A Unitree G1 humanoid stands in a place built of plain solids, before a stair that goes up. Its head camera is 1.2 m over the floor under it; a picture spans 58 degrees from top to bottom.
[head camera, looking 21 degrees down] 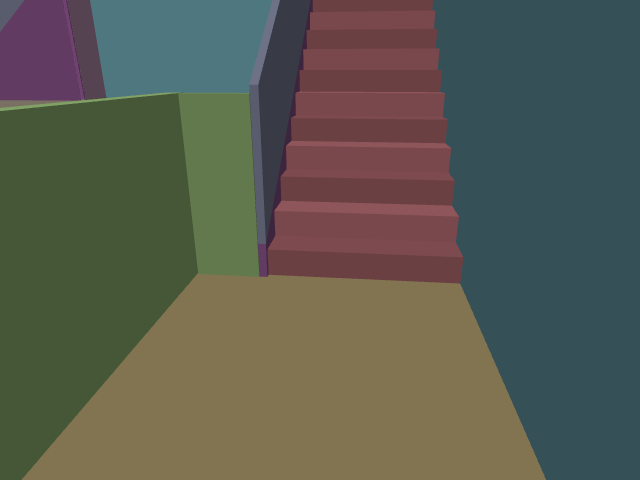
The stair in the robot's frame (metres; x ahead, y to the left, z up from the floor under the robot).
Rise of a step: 0.18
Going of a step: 0.25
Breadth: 1.20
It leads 6 degrees to the right of straight ahead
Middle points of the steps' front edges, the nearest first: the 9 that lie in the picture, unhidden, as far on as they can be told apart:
2.44 -0.27 0.18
2.69 -0.29 0.35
2.93 -0.32 0.53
3.18 -0.34 0.70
3.43 -0.37 0.88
3.67 -0.39 1.06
3.92 -0.42 1.23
4.16 -0.44 1.41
4.41 -0.47 1.58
